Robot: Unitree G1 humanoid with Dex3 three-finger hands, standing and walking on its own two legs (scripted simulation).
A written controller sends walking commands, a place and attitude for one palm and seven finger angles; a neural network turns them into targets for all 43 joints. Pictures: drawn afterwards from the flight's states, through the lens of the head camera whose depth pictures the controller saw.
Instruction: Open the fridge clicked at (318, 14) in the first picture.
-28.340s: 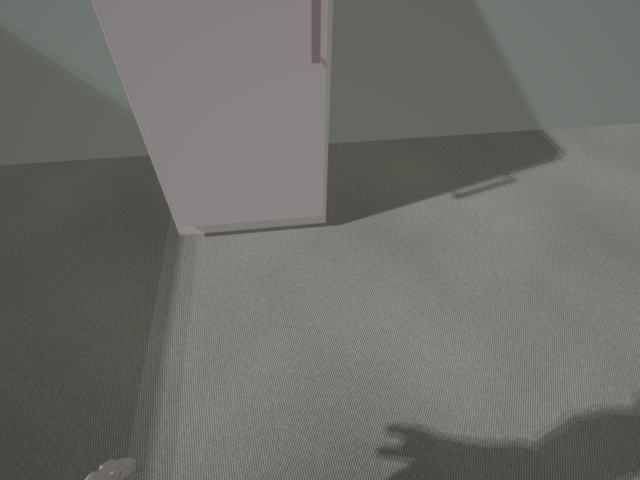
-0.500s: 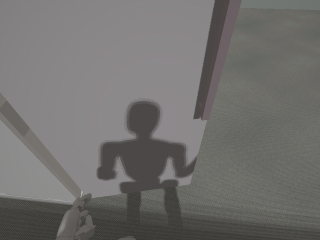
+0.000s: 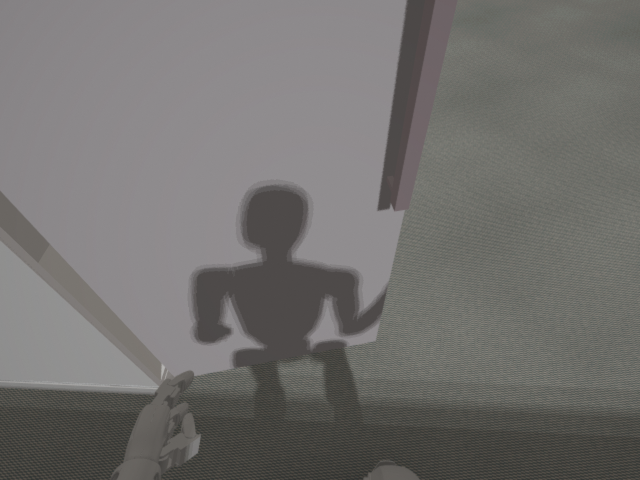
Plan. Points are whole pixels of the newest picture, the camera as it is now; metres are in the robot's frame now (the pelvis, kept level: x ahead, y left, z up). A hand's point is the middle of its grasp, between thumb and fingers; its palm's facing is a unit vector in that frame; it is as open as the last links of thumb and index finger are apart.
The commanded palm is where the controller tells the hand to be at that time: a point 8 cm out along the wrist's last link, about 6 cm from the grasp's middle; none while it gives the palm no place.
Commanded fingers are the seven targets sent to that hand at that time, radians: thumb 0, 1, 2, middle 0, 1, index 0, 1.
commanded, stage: step back with the hand held close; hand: right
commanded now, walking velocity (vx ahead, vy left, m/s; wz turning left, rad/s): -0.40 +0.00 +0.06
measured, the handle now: (414, 92) +0.54 -0.11 +0.20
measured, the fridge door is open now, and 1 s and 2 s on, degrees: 76 76 76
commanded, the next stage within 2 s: stop stepping back and stand still in 0.28 s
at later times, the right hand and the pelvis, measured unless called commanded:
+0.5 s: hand out of the picture +0.10 -0.25 +0.18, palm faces +0.37 +0.79 -0.49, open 7.4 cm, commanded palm +0.04 -0.29 +0.20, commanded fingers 0.00 -0.90 -0.90 0.20 0.30 0.20 0.30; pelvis -0.12 +0.00 +0.01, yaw +4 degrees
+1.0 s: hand out of the picture +0.04 -0.26 +0.18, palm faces +0.40 +0.79 -0.46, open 7.4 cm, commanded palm -0.02 -0.29 +0.20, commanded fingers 0.00 -0.90 -0.90 0.20 0.30 0.20 0.30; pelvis -0.17 +0.00 +0.01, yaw +3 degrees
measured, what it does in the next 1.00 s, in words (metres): walks backwards: right foot, then left foot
